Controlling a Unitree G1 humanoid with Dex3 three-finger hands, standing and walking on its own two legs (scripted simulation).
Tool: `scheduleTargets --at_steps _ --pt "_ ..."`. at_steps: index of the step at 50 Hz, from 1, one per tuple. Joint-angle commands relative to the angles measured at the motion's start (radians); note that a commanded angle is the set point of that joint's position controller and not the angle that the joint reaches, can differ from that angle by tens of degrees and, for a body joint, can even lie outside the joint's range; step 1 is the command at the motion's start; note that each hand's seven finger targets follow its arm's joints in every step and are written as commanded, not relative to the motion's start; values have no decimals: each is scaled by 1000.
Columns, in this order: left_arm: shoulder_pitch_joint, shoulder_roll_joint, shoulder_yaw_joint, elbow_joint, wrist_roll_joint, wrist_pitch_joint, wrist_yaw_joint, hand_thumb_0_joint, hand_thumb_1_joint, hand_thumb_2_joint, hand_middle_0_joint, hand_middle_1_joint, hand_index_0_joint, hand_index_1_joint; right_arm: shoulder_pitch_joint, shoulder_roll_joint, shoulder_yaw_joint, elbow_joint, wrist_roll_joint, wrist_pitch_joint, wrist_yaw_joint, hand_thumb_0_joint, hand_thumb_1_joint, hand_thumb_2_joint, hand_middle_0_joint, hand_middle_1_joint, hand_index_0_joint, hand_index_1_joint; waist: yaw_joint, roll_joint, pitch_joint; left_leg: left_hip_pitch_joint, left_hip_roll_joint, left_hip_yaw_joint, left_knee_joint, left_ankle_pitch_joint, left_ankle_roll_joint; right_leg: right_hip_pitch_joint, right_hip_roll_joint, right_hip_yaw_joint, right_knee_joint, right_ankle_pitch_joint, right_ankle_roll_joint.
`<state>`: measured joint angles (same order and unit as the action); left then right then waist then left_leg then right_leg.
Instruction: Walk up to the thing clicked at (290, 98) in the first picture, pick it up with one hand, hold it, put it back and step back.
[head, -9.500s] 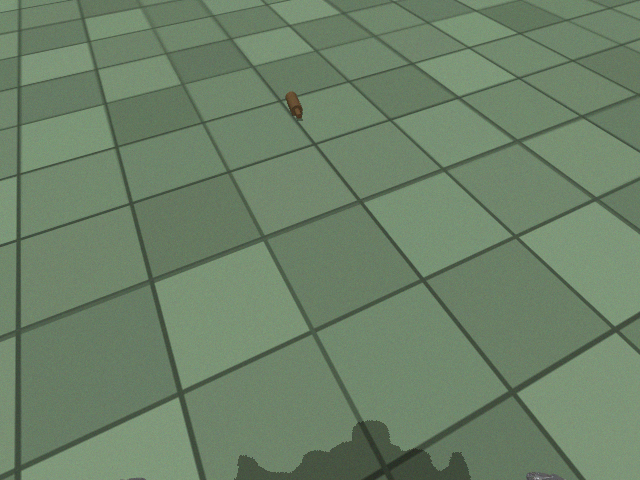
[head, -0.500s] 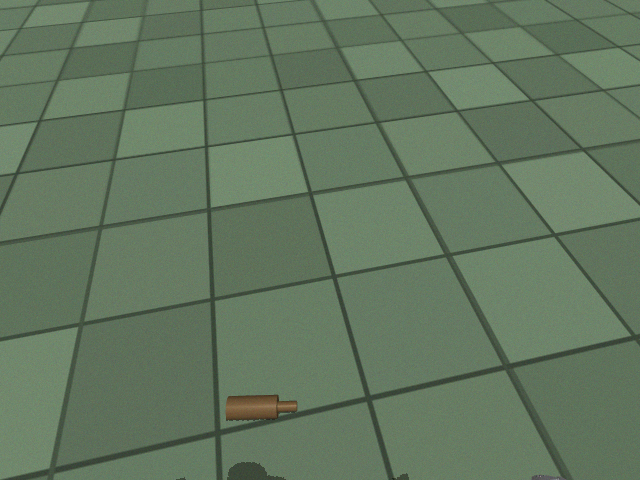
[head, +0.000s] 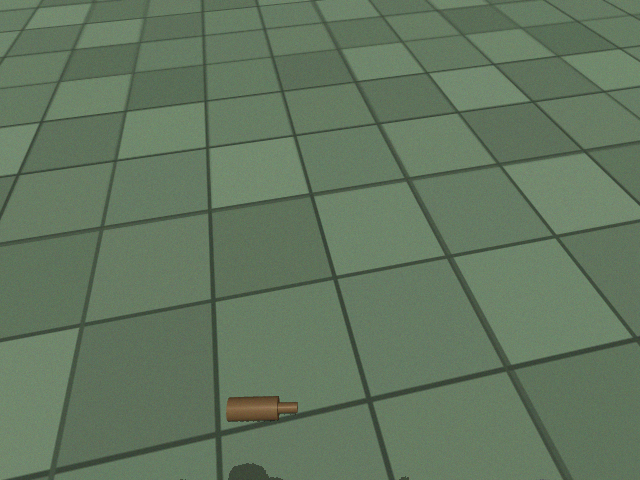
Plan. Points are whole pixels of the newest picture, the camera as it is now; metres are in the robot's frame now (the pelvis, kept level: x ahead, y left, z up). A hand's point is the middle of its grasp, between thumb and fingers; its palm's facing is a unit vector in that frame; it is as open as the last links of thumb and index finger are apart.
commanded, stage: stand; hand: left
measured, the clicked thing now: (263, 408) +0.40 +0.20 -0.75
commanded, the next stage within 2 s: walk up in 0.44 s
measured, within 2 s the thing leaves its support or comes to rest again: neither
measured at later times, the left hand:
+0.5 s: hand out of the picture +0.07 +0.26 -0.16, palm faces -0.02 -0.94 -0.34, open 7.4 cm
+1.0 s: hand out of the picture +0.12 +0.24 -0.16, palm faces +0.00 -0.94 -0.35, open 7.4 cm
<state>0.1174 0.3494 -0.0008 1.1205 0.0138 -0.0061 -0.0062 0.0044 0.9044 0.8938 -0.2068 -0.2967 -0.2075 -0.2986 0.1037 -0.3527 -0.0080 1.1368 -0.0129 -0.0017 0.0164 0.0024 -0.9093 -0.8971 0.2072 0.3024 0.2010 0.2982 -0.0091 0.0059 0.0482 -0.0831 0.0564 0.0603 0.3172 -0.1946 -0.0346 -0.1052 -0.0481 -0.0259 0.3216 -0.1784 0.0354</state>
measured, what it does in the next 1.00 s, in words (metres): stands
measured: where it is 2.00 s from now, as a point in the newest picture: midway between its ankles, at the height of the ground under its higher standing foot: outside the picture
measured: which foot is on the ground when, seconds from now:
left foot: down 0.00-1.00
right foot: down 0.00-1.00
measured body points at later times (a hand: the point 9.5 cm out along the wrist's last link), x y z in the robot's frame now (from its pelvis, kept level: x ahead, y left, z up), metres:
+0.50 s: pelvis +0.00 +0.00 +0.00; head +0.01 +0.00 +0.45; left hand +0.07 +0.30 -0.13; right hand +0.07 -0.30 -0.13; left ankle -0.01 +0.14 -0.75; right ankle +0.00 -0.14 -0.75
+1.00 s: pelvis +0.04 -0.01 -0.01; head +0.05 -0.01 +0.44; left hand +0.12 +0.29 -0.14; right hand +0.12 -0.32 -0.14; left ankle -0.01 +0.14 -0.75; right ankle +0.00 -0.14 -0.75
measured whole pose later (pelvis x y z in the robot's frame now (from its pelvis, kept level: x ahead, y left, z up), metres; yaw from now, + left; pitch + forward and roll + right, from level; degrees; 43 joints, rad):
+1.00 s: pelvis +0.04 -0.01 -0.01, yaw -1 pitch -2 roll +0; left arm 0.14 0.35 0.04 1.03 0.01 0.01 -0.01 0.00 0.90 0.89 -0.21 -0.30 -0.21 -0.30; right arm 0.15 -0.36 -0.03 1.03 -0.01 -0.01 0.00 0.00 -0.91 -0.90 0.21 0.30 0.20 0.30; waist 0.00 0.01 0.05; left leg -0.08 0.08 0.06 0.46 -0.33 -0.05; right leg -0.12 -0.03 -0.02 0.47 -0.32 0.01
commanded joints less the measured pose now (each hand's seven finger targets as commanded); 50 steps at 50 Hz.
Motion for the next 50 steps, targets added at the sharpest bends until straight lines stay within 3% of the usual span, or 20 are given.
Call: scheduleTargets --at_steps 1,13,21,22,26,28,29,33,36,42,46,48,50 --pt "-34 215 42 -56 -2 -22 14 0 900 900 -200 -300 -200 -300 -43 -208 -39 -64 0 -22 -19 0 -900 -900 200 300 200 300 8 -7 -63 -1 94 -71 -51 131 42 5 -100 74 -50 179 -44" --pt "-35 216 42 -61 -2 -22 15 0 900 900 -200 -300 -200 -300 -35 -212 -40 -68 0 -25 -20 0 -900 -900 200 300 200 300 8 -4 -71 6 99 -78 -49 161 41 3 -97 65 -41 180 -43" --pt "-29 215 42 -58 0 -22 14 0 900 900 -200 -300 -200 -300 -32 -211 -41 -68 0 -22 -19 0 -900 -900 200 300 200 300 7 -8 -57 -5 93 -76 -52 114 43 -4 -98 71 -52 146 -44" --pt "-16 218 64 -71 5 -19 7 0 900 900 -200 -300 -200 -300 -1 -218 -56 -83 -4 -30 -16 0 -900 -900 200 300 200 300 12 -31 -93 24 78 -76 -57 20 61 10 -52 49 -31 25 -53" --pt "-11 210 72 -80 11 -10 0 0 900 900 -200 -300 -200 -300 -3 -224 -64 -96 -12 -31 -15 0 -900 -900 200 300 200 300 18 -4 -7 -57 82 -91 -58 -169 80 -53 -39 57 -31 -131 -63" --pt "-12 210 74 -87 12 -9 -3 0 900 900 -200 -300 -200 -300 -3 -216 -62 -106 -16 -32 -15 0 -900 -900 200 300 200 300 19 8 39 -93 73 -85 -57 -184 75 -76 -44 74 -33 -120 -67" --pt "-6 211 76 -92 11 -11 -2 0 900 900 -200 -300 -200 -300 1 -214 -62 -113 -16 -35 -16 0 -900 -900 200 300 200 300 21 13 39 -86 73 -86 -49 -144 74 -78 -48 82 -26 -92 -72" --pt "10 211 76 -106 5 -20 1 0 900 900 -200 -300 -200 -300 22 -215 -61 -129 -6 -45 -20 0 -900 -900 200 300 200 300 14 17 -39 -16 80 -66 6 162 68 -10 -57 67 20 201 -73" --pt "21 214 78 -116 1 -19 5 0 900 900 -200 -300 -200 -300 40 -216 -68 -143 -1 -42 -25 0 -900 -900 200 300 200 300 10 4 -98 48 85 -45 54 301 67 16 -63 57 54 315 -76" --pt "11 215 81 -137 -1 -10 10 0 900 900 -200 -300 -200 -300 48 -218 -75 -161 0 -30 -31 0 -900 -900 200 300 200 300 4 -12 -93 24 77 -24 93 272 70 19 -53 50 90 296 -89" --pt "7 216 83 -150 -2 -8 11 0 900 900 -200 -300 -200 -300 45 -217 -75 -172 1 -28 -32 0 -900 -900 200 300 200 300 7 -11 -65 4 73 -16 107 275 72 8 -51 52 108 311 -95" --pt "23 215 84 -152 -2 -8 13 0 900 900 -200 -300 -200 -300 43 -216 -74 -177 1 -28 -32 0 -900 -900 200 300 200 300 14 -16 -80 18 77 -12 128 322 76 14 -54 50 123 367 -95" --pt "15 225 88 -154 -3 -7 13 0 900 900 -200 -300 -200 -300 36 -207 -73 -185 2 -26 -32 0 -900 -900 200 300 200 300 14 -37 -66 -5 67 -4 142 284 69 24 -56 60 121 368 -98"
